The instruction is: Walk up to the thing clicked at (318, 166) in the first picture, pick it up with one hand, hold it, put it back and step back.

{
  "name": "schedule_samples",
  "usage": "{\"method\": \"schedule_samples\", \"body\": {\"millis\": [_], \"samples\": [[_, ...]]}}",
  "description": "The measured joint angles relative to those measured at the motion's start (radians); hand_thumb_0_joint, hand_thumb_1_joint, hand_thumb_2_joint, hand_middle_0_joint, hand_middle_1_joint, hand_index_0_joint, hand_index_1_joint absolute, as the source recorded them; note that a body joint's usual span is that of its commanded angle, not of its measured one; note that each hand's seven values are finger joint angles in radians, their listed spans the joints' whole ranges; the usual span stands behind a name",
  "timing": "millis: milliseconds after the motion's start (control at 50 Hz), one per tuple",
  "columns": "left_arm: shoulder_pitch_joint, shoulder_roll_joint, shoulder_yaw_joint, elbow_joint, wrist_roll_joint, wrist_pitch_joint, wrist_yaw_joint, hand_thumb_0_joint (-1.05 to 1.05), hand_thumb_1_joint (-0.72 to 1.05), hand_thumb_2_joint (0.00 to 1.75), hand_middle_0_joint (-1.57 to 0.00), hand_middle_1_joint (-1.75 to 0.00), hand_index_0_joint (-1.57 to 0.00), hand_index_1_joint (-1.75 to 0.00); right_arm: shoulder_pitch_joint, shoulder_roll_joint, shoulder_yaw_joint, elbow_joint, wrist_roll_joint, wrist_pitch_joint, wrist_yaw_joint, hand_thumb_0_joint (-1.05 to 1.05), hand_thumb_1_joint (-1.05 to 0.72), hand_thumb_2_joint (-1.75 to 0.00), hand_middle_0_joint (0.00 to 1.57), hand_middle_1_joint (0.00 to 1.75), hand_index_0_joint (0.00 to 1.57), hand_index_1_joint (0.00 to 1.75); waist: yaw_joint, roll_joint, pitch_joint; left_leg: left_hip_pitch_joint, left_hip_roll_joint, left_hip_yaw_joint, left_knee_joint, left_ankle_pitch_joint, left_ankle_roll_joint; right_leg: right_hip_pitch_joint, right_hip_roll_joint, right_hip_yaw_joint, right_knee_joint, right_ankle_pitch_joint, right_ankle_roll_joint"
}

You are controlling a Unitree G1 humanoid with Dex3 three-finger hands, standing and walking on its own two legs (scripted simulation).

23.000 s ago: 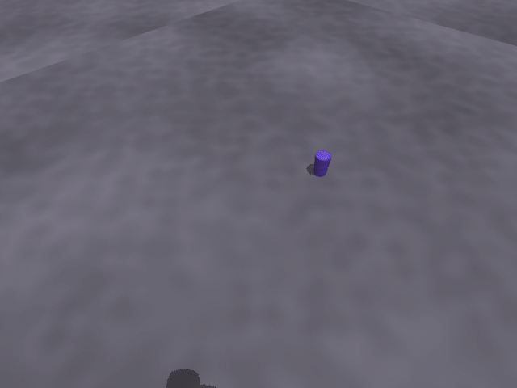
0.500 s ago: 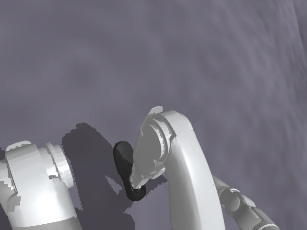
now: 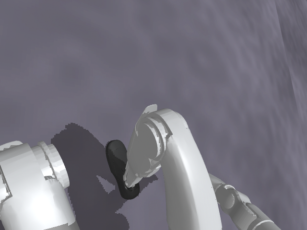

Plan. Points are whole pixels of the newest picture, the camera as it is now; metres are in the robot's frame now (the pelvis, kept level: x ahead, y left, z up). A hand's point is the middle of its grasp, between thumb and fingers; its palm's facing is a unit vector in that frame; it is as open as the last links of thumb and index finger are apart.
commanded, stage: loosen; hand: left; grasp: from the side
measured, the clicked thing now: out of the picture +0.46 +0.28 -0.22
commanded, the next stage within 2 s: open in 0.12 s
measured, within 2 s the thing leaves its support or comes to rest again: rests again in 0.90 s
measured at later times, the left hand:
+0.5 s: hand out of the picture +0.46 +0.29 -0.18, palm faces +0.45 -0.89 +0.01, open 13.6 cm
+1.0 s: hand out of the picture +0.45 +0.36 -0.11, palm faces +0.43 -0.90 -0.06, open 17.3 cm
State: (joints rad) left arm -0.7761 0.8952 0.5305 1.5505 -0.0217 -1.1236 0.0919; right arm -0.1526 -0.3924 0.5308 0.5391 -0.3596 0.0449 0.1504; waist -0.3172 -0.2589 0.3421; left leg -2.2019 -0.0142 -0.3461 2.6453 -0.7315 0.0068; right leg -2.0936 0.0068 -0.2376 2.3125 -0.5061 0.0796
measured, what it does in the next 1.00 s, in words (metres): stands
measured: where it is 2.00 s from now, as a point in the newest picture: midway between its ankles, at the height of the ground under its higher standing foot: (91, 207)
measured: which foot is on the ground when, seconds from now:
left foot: down 0.00-1.00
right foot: down 0.00-1.00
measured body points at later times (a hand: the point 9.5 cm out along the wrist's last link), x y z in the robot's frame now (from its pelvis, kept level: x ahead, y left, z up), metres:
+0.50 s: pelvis +0.00 +0.00 +0.00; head +0.25 +0.18 +0.32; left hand +0.43 +0.33 -0.18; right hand +0.15 -0.25 -0.03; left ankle +0.08 +0.11 -0.26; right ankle +0.17 -0.13 -0.26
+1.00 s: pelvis +0.00 +0.00 +0.01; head +0.23 +0.19 +0.35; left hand +0.42 +0.40 -0.11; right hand +0.14 -0.25 -0.03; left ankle +0.08 +0.11 -0.26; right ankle +0.17 -0.13 -0.26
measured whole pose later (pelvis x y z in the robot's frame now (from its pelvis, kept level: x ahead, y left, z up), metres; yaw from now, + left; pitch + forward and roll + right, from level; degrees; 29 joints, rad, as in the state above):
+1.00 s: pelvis +0.00 +0.00 +0.01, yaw +1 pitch +17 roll -18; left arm -0.73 0.90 0.53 1.29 -0.08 -0.94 -0.07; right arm -0.06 -0.38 0.44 0.58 -0.28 0.08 0.13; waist -0.25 -0.19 0.24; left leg -2.22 -0.02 -0.31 2.60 -0.72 0.02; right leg -2.10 -0.01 -0.21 2.29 -0.52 0.07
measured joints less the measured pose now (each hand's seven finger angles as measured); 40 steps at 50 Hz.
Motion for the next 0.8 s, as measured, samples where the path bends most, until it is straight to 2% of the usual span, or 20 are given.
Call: {"method": "schedule_samples", "body": {"millis": [160, 280, 360, 500, 680, 800], "samples": [[0.003, 0.006, 0.002, 0.000, -0.009, -0.010, 0.003, -0.05, -0.54, 1.02, -0.72, -0.99, -0.64, -0.97, -0.008, -0.003, 0.007, -0.003, -0.004, -0.003, -0.001, -0.01, -0.92, -0.90, 0.21, 0.30, 0.20, 0.30, 0.003, -0.007, 0.006, 0.003, 0.002, -0.006, 0.001, 0.001, 0.000, 0.004, 0.004, -0.005, -0.004, 0.005, 0.001], [-0.003, 0.008, -0.008, 0.001, -0.015, -0.014, -0.001, -0.04, -0.48, 0.82, -0.76, -0.89, -0.71, -0.86, -0.011, -0.002, 0.011, -0.002, -0.005, -0.006, -0.003, -0.01, -0.93, -0.90, 0.21, 0.30, 0.20, 0.30, 0.004, -0.011, 0.005, 0.004, 0.003, -0.008, 0.002, 0.000, 0.001, 0.006, 0.005, -0.006, -0.005, 0.005, 0.000], [-0.003, 0.008, -0.007, -0.001, -0.013, -0.015, -0.004, -0.03, -0.48, 0.67, -0.73, -0.78, -0.71, -0.77, -0.014, -0.001, 0.013, -0.005, -0.006, -0.005, -0.003, -0.01, -0.93, -0.90, 0.21, 0.30, 0.20, 0.30, 0.003, -0.010, 0.005, 0.005, 0.003, -0.011, 0.002, 0.000, 0.002, 0.008, 0.006, -0.009, -0.007, 0.005, 0.001], [-0.004, 0.008, -0.007, 0.001, -0.014, -0.012, 0.000, -0.01, -0.55, 0.46, -0.61, -0.58, -0.61, -0.59, -0.015, 0.000, 0.015, -0.010, -0.007, -0.005, -0.004, -0.01, -0.94, -0.90, 0.21, 0.30, 0.20, 0.30, 0.004, -0.011, 0.005, 0.006, 0.004, -0.011, 0.001, 0.000, 0.005, 0.012, 0.007, -0.009, -0.010, 0.005, 0.001], [-0.003, 0.008, -0.009, -0.003, -0.010, -0.010, 0.000, -0.01, -0.59, 0.32, -0.42, -0.38, -0.41, -0.40, -0.016, 0.002, 0.017, -0.013, -0.006, -0.001, -0.004, -0.01, -0.93, -0.90, 0.21, 0.30, 0.20, 0.30, 0.006, -0.013, 0.006, 0.005, 0.004, -0.011, 0.002, 0.004, 0.009, 0.015, 0.008, -0.010, -0.012, 0.008, 0.000], [0.015, 0.010, 0.047, -0.089, 0.006, 0.016, -0.022, -0.01, -0.59, 0.25, -0.28, -0.26, -0.27, -0.27, 0.004, 0.006, 0.004, -0.009, 0.005, 0.009, -0.009, -0.01, -0.92, -0.90, 0.21, 0.30, 0.20, 0.30, 0.020, -0.011, 0.009, 0.011, 0.006, -0.008, -0.002, 0.003, 0.008, 0.019, 0.007, -0.009, -0.015, 0.006, -0.006]]}}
